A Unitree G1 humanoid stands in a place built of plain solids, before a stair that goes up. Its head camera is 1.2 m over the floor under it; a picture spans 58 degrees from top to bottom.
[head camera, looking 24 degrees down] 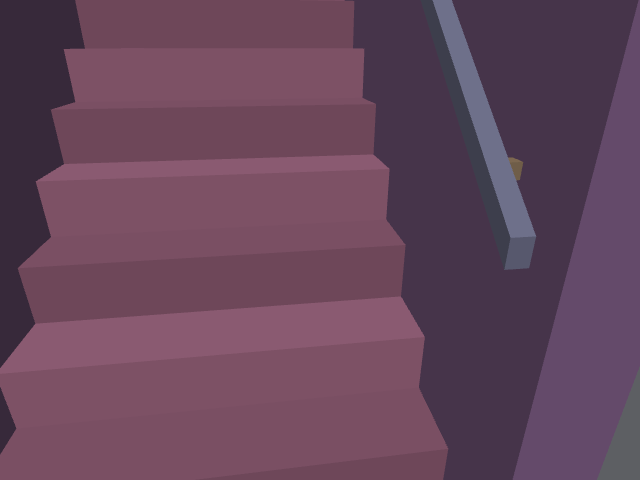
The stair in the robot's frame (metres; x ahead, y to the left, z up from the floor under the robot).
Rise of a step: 0.20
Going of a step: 0.23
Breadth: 1.20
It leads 8 degrees to the left of straight ahead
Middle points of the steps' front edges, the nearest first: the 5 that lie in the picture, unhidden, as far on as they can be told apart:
1.00 0.28 0.40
1.23 0.31 0.60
1.46 0.34 0.80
1.69 0.37 1.00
1.93 0.41 1.19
